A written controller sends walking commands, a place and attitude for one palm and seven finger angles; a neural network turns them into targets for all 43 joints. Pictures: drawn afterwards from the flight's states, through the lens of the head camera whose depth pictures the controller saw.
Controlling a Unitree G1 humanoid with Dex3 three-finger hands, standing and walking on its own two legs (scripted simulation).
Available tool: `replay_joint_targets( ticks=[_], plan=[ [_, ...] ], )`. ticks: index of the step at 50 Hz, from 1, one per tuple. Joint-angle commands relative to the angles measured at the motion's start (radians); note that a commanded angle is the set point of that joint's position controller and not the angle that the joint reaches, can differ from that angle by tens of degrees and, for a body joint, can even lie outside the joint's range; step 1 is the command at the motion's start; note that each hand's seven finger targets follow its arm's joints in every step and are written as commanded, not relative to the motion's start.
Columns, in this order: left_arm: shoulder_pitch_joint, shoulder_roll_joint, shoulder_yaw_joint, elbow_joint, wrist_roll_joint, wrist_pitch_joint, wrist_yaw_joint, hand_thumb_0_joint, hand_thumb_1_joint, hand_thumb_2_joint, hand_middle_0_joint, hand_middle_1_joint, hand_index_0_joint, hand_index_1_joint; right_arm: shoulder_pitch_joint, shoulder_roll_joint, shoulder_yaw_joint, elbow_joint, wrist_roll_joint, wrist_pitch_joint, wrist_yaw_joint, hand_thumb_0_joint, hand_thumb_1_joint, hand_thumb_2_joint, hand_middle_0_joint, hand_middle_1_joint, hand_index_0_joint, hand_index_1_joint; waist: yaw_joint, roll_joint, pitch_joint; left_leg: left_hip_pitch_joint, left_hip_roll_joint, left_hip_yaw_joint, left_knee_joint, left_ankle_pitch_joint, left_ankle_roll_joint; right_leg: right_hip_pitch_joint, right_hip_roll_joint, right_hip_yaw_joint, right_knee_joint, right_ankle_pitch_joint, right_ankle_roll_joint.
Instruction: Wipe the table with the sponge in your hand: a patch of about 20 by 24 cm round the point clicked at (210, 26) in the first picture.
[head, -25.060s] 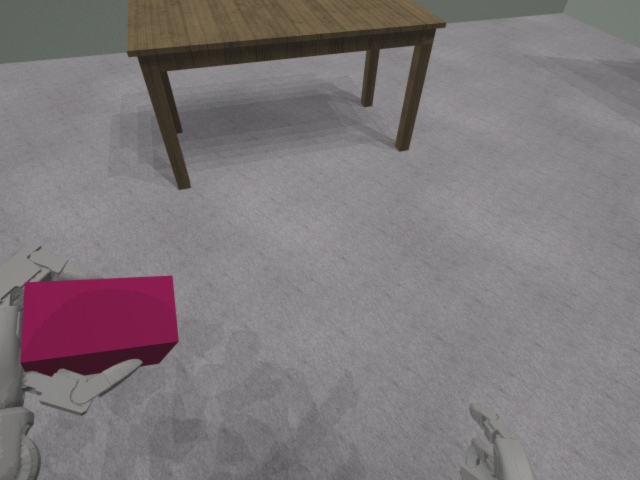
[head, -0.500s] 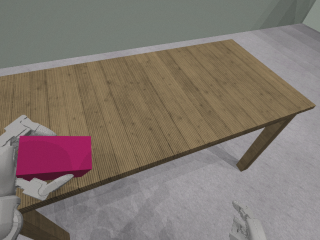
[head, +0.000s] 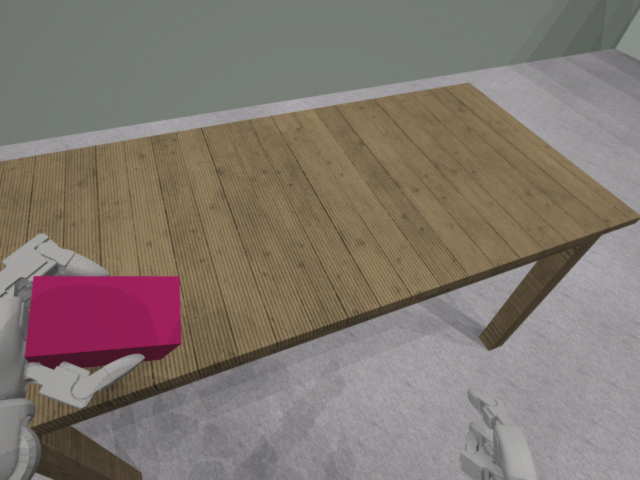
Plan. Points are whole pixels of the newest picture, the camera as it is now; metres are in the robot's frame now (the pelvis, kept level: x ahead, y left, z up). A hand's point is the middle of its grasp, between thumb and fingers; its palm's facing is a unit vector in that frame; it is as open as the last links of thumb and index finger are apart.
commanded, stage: shuffle to correct the standing spot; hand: left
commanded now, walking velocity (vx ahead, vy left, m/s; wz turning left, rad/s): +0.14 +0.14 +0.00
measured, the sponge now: (128, 323) +0.22 +0.22 +0.13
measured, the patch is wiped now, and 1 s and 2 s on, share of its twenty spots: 0.00 0.00 0.00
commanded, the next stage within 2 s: none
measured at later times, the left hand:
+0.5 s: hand (50, 310) +0.22 +0.28 +0.16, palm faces +0.34 -0.83 -0.44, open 10.3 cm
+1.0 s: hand (53, 311) +0.22 +0.28 +0.15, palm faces +0.38 -0.83 -0.41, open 10.3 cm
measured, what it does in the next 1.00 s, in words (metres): stands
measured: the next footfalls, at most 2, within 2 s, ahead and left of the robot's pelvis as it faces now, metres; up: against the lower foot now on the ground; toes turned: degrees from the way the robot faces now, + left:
none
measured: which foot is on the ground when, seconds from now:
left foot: down 0.00-1.00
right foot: down 0.00-1.00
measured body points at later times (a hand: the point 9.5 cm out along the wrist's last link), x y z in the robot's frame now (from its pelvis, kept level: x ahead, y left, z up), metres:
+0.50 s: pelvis +0.01 +0.03 -0.01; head +0.03 +0.05 +0.44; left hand +0.19 +0.32 +0.18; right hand +0.19 -0.19 -0.09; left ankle +0.02 +0.09 -0.74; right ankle +0.00 -0.13 -0.74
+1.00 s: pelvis +0.01 +0.03 -0.01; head +0.02 +0.04 +0.44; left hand +0.19 +0.32 +0.18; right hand +0.18 -0.20 -0.09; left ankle +0.02 +0.09 -0.74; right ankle +0.00 -0.13 -0.74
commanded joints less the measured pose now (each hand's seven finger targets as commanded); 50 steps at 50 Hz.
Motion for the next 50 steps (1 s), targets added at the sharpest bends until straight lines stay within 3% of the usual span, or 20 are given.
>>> replay_joint_targets(
  ticks=[1,2,3,5,10,12,13,17,18,22,23,30,35,37,38,42,43,47,48,50],
  plan=[
    [-0.088,0.177,0.113,-0.222,-0.011,-0.076,0.017,0.0,0.1,1.3,-1.2,-1.6,-1.2,-1.6,-0.075,-0.132,-0.062,-0.154,0.0,-0.046,-0.005,0.0,-0.9,-0.9,0.2,0.3,0.2,0.3,-0.024,0.021,-0.106,-0.038,0.047,-0.08,-0.039,-0.036,0.0,0.008,-0.128,0.161,-0.075,-0.063,-0.06],
    [-0.068,0.205,0.141,-0.218,-0.01,-0.073,0.021,0.0,0.1,1.3,-1.2,-1.6,-1.2,-1.6,-0.08,-0.134,-0.064,-0.15,0.002,-0.044,-0.008,0.0,-0.9,-0.9,0.2,0.3,0.2,0.3,-0.024,0.025,-0.108,-0.026,0.049,-0.081,-0.032,-0.032,0.003,-0.007,-0.134,0.167,-0.077,-0.066,-0.062],
    [-0.068,0.165,0.108,-0.214,-0.012,-0.076,0.017,0.0,0.1,1.3,-1.2,-1.6,-1.2,-1.6,-0.071,-0.129,-0.06,-0.149,0.0,-0.04,-0.006,0.0,-0.9,-0.9,0.2,0.3,0.2,0.3,-0.028,0.008,-0.103,-0.04,0.047,-0.083,-0.026,-0.044,0.007,-0.01,-0.138,0.158,-0.07,-0.084,-0.065],
    [-0.074,0.184,0.127,-0.214,-0.012,-0.08,0.017,0.0,0.1,1.3,-1.2,-1.6,-1.2,-1.6,-0.069,-0.135,-0.065,-0.15,0.002,-0.04,-0.005,0.0,-0.9,-0.9,0.2,0.3,0.2,0.3,-0.03,0.002,-0.098,-0.044,0.051,-0.093,-0.029,-0.013,0.008,-0.015,-0.135,0.152,-0.04,-0.057,-0.067],
    [-0.056,0.203,0.146,-0.246,-0.007,-0.096,0.01,0.0,0.1,1.3,-1.2,-1.6,-1.2,-1.6,-0.068,-0.138,-0.067,-0.158,0.007,-0.046,-0.006,0.0,-0.9,-0.9,0.2,0.3,0.2,0.3,-0.021,0.094,-0.147,-0.066,0.098,-0.145,-0.08,0.172,0.021,0.079,-0.073,0.048,0.109,0.121,-0.034],
    [-0.046,0.23,0.161,-0.282,-0.006,-0.102,0.008,0.0,0.1,1.3,-1.2,-1.6,-1.2,-1.6,-0.074,-0.139,-0.068,-0.161,0.011,-0.051,-0.006,0.0,-0.9,-0.9,0.2,0.3,0.2,0.3,-0.022,0.106,-0.17,-0.033,0.095,-0.13,-0.053,0.288,0.01,0.086,-0.078,0.041,0.128,0.186,-0.034],
    [-0.033,0.203,0.141,-0.283,-0.009,-0.108,0.003,0.0,0.1,1.3,-1.2,-1.6,-1.2,-1.6,-0.065,-0.136,-0.065,-0.16,0.007,-0.052,-0.003,0.0,-0.9,-0.9,0.2,0.3,0.2,0.3,-0.023,0.095,-0.179,-0.026,0.095,-0.131,-0.047,0.318,0.005,0.087,-0.075,0.027,0.136,0.185,-0.033],
    [0.019,0.239,0.18,-0.282,-0.009,-0.111,0.004,0.0,0.1,1.3,-1.2,-1.6,-1.2,-1.6,-0.056,-0.139,-0.072,-0.159,0.013,-0.047,0.002,0.0,-0.9,-0.9,0.2,0.3,0.2,0.3,-0.023,0.089,-0.196,-0.022,0.094,-0.119,-0.019,0.37,-0.013,0.1,-0.08,0.028,0.133,0.196,-0.038],
    [0.025,0.2,0.15,-0.273,-0.014,-0.114,-0.001,0.0,0.1,1.3,-1.2,-1.6,-1.2,-1.6,-0.052,-0.137,-0.068,-0.159,0.009,-0.044,0.004,0.0,-0.9,-0.9,0.2,0.3,0.2,0.3,-0.026,0.073,-0.19,-0.036,0.091,-0.12,-0.019,0.345,-0.016,0.098,-0.083,0.025,0.134,0.179,-0.042],
    [0.017,0.23,0.182,-0.246,-0.015,-0.108,0.002,0.0,0.1,1.3,-1.2,-1.6,-1.2,-1.6,-0.051,-0.139,-0.071,-0.156,0.014,-0.033,-0.001,0.0,-0.9,-0.9,0.2,0.3,0.2,0.3,-0.03,0.08,-0.155,-0.058,0.094,-0.131,-0.049,0.253,-0.025,0.061,-0.08,0.035,0.136,0.117,-0.041],
    [0.014,0.207,0.168,-0.233,-0.016,-0.11,-0.001,0.0,0.1,1.3,-1.2,-1.6,-1.2,-1.6,-0.047,-0.136,-0.068,-0.154,0.01,-0.03,-0.002,0.0,-0.9,-0.9,0.2,0.3,0.2,0.3,-0.028,0.075,-0.154,-0.076,0.097,-0.136,-0.06,0.211,-0.02,0.069,-0.073,0.023,0.137,0.093,-0.038],
    [-0.075,0.193,0.134,-0.243,-0.004,-0.114,-0.001,0.0,0.1,1.3,-1.2,-1.6,-1.2,-1.6,-0.056,-0.133,-0.065,-0.153,0.007,-0.04,-0.007,0.0,-0.9,-0.9,0.2,0.3,0.2,0.3,-0.03,0.115,-0.129,-0.098,0.1,-0.161,-0.107,0.055,-0.018,0.059,-0.065,0.021,0.125,0.025,-0.038],
    [-0.079,0.189,0.132,-0.236,-0.002,-0.113,0.005,0.0,0.1,1.3,-1.2,-1.6,-1.2,-1.6,-0.061,-0.131,-0.063,-0.149,0.005,-0.044,-0.007,0.0,-0.9,-0.9,0.2,0.3,0.2,0.3,-0.028,0.071,-0.127,-0.115,0.085,-0.155,-0.098,-0.037,-0.009,0.068,-0.081,0.046,0.1,0.008,-0.05],
    [-0.076,0.221,0.157,-0.252,0.0,-0.111,0.01,0.0,0.1,1.3,-1.2,-1.6,-1.2,-1.6,-0.068,-0.131,-0.065,-0.148,0.01,-0.043,-0.011,0.0,-0.9,-0.9,0.2,0.3,0.2,0.3,-0.031,0.077,-0.133,-0.099,0.08,-0.152,-0.093,-0.023,-0.01,0.06,-0.087,0.058,0.099,0.015,-0.052],
    [-0.066,0.188,0.137,-0.244,-0.003,-0.114,0.008,0.0,0.1,1.3,-1.2,-1.6,-1.2,-1.6,-0.063,-0.131,-0.061,-0.147,0.004,-0.041,-0.011,0.0,-0.9,-0.9,0.2,0.3,0.2,0.3,-0.028,0.074,-0.131,-0.117,0.08,-0.153,-0.091,-0.027,-0.004,0.068,-0.085,0.048,0.103,0.016,-0.053],
    [-0.064,0.216,0.159,-0.243,-0.002,-0.11,0.009,0.0,0.1,1.3,-1.2,-1.6,-1.2,-1.6,-0.065,-0.132,-0.065,-0.148,0.011,-0.039,-0.012,0.0,-0.9,-0.9,0.2,0.3,0.2,0.3,-0.032,0.098,-0.128,-0.102,0.086,-0.16,-0.097,0.017,-0.011,0.06,-0.078,0.044,0.114,0.029,-0.051],
    [-0.051,0.187,0.138,-0.23,-0.004,-0.113,0.007,0.0,0.1,1.3,-1.2,-1.6,-1.2,-1.6,-0.06,-0.13,-0.062,-0.149,0.007,-0.038,-0.011,0.0,-0.9,-0.9,0.2,0.3,0.2,0.3,-0.028,0.095,-0.122,-0.117,0.088,-0.161,-0.099,0.003,-0.004,0.062,-0.073,0.034,0.114,0.023,-0.049],
    [-0.038,0.212,0.157,-0.228,-0.007,-0.107,0.009,0.0,0.1,1.3,-1.2,-1.6,-1.2,-1.6,-0.06,-0.13,-0.066,-0.148,0.014,-0.035,-0.011,0.0,-0.9,-0.9,0.2,0.3,0.2,0.3,-0.035,0.049,-0.142,-0.107,0.068,-0.128,-0.04,0.08,-0.002,0.085,-0.102,0.072,0.085,0.084,-0.061],
    [-0.03,0.183,0.134,-0.224,-0.009,-0.11,0.006,0.0,0.1,1.3,-1.2,-1.6,-1.2,-1.6,-0.053,-0.132,-0.065,-0.148,0.011,-0.033,-0.01,0.0,-0.9,-0.9,0.2,0.3,0.2,0.3,-0.033,0.027,-0.141,-0.113,0.064,-0.123,-0.031,0.073,-0.001,0.077,-0.109,0.069,0.087,0.075,-0.065],
    [-0.034,0.196,0.142,-0.23,-0.01,-0.109,0.006,0.0,0.1,1.3,-1.2,-1.6,-1.2,-1.6,-0.056,-0.134,-0.068,-0.15,0.011,-0.034,-0.008,0.0,-0.9,-0.9,0.2,0.3,0.2,0.3,-0.036,0.045,-0.142,-0.103,0.067,-0.126,-0.033,0.088,0.0,0.067,-0.107,0.073,0.095,0.074,-0.065]
  ],
)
